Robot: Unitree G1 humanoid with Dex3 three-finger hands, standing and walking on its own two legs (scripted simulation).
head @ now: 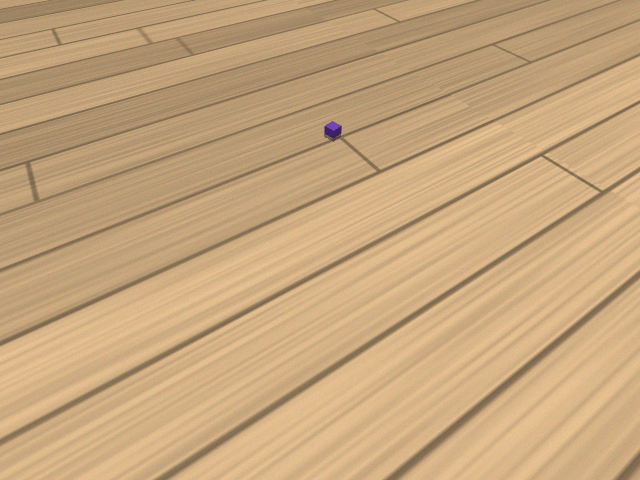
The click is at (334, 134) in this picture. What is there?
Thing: small box
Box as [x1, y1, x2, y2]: [325, 121, 341, 138]
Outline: 332,121 325,125 325,133 333,138 340,133 341,126
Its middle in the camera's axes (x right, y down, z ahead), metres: +0.07 -0.60 +2.12
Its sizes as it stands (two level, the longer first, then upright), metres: 0.068 0.065 0.051
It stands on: the floor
